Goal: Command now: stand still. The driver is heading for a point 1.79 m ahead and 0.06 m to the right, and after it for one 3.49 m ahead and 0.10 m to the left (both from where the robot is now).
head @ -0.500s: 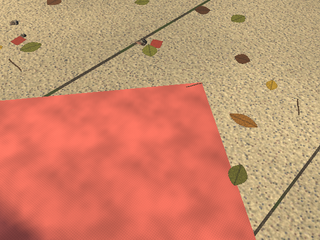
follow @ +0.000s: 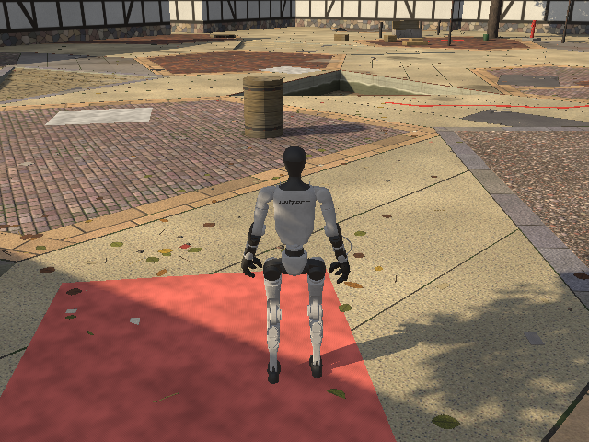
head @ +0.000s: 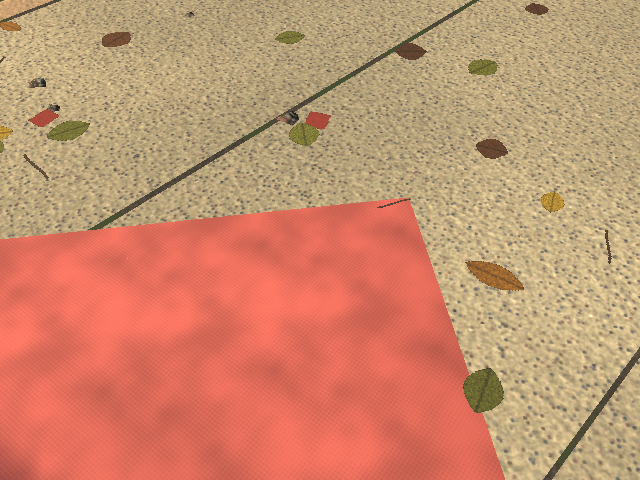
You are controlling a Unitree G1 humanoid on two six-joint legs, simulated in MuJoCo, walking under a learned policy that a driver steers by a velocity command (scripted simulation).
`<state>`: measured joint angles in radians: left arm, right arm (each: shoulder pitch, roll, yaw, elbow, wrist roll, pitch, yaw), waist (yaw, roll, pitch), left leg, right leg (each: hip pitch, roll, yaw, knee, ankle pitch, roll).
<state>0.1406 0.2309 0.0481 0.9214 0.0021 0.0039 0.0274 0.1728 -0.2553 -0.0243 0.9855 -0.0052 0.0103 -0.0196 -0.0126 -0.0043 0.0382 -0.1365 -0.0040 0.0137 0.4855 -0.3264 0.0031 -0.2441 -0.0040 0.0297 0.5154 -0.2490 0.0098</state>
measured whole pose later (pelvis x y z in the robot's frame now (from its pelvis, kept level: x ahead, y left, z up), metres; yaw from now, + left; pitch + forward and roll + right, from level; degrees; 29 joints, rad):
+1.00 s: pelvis +0.09 -0.05 +0.01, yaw +0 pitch +1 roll +0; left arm 0.40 0.19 0.03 1.13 0.00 -0.10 -0.02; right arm 0.22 -0.27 -0.06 0.99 0.03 -0.09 0.00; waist 0.04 0.03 -0.02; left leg -0.53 0.07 0.00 1.10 -0.24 0.07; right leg -0.09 0.03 -0.05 0.35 -0.27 -0.05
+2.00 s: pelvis +0.63 -0.06 +0.00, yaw +1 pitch +2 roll +1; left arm 0.09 0.23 0.04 0.94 0.02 -0.08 -0.03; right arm 0.25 -0.26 -0.05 1.00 0.01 -0.05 -0.03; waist -0.01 0.03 0.06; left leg -0.41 0.03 -0.04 1.11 -0.50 -0.02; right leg -0.39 0.02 -0.06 0.45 -0.09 -0.06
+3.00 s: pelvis +0.90 +0.01 +0.01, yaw +1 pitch +1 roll -1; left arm 0.04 0.26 0.07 0.94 -0.02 -0.08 -0.01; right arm 0.43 -0.18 -0.04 1.08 0.00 -0.09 -0.01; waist -0.06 -0.03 0.00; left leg 0.04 -0.02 0.04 0.22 -0.29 0.05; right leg -0.65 -0.08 -0.02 0.77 -0.07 -0.03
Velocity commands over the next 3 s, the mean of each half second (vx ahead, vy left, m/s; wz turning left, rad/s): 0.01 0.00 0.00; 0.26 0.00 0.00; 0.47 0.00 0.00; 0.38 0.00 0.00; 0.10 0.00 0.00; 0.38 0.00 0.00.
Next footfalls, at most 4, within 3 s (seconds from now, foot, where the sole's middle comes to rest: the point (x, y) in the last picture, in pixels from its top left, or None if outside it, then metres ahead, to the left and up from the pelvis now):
1.30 left None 0.45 0.09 -0.77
1.84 right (392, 368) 0.76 -0.14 -0.77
2.22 left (289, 375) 0.75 0.10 -0.77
2.72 left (288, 346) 0.83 0.10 -0.77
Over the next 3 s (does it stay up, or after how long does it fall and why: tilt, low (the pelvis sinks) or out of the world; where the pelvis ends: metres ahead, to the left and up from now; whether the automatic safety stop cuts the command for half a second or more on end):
stays up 0.90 0.01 0.01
